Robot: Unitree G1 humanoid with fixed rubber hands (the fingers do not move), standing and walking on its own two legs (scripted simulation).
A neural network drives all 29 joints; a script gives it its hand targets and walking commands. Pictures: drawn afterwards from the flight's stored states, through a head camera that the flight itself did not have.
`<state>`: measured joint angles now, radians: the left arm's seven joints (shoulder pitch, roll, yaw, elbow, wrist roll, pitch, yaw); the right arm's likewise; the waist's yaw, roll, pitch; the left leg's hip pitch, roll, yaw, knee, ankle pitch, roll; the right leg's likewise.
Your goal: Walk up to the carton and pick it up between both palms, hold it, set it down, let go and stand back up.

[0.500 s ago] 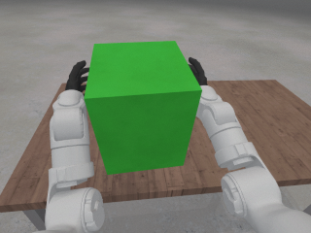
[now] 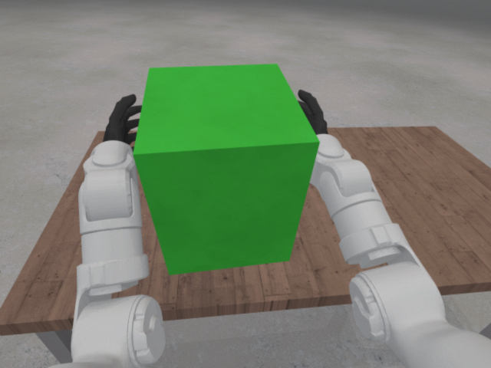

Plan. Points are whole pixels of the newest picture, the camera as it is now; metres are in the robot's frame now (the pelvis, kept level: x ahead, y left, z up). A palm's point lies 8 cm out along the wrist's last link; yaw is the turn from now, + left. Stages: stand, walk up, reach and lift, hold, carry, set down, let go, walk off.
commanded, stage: hold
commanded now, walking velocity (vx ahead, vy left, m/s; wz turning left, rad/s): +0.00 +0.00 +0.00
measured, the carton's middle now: (223, 169) +0.36 +0.01 +0.20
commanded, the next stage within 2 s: none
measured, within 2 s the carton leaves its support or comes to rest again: neither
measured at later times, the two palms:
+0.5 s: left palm (119, 147) +0.36 +0.16 +0.25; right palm (314, 140) +0.37 -0.14 +0.25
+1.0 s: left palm (119, 147) +0.36 +0.16 +0.25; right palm (313, 140) +0.37 -0.13 +0.25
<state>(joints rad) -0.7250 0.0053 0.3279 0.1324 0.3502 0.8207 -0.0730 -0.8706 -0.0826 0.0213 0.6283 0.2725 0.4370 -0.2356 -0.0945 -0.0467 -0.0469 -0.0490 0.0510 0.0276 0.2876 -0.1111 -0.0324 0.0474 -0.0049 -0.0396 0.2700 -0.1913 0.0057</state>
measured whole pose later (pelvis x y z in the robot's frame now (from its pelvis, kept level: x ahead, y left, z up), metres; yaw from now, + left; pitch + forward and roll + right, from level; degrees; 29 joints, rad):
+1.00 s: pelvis +0.00 +0.00 +0.00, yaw +0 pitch -7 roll +0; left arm -0.72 0.01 0.33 0.12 0.35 0.82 -0.07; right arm -0.87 -0.08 0.03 0.62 0.28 0.44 -0.24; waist -0.10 -0.05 -0.05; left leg -0.05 0.05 0.03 0.29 -0.12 -0.03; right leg 0.05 0.00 -0.04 0.27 -0.19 0.01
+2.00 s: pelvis +0.00 +0.00 +0.00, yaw +0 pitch -7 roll +0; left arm -0.73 0.01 0.33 0.14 0.35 0.82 -0.07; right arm -0.87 -0.08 0.02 0.64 0.28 0.45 -0.24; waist -0.10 -0.04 -0.05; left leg -0.05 0.05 0.02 0.29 -0.12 -0.03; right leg 0.05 0.00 -0.04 0.27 -0.19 0.01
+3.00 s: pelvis +0.00 +0.00 +0.00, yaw +0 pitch -7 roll +0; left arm -0.74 0.01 0.33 0.15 0.35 0.82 -0.08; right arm -0.88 -0.09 0.02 0.64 0.28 0.45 -0.24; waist -0.10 -0.04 -0.06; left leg -0.05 0.05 0.02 0.30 -0.12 -0.03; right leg 0.05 0.00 -0.04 0.27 -0.19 0.01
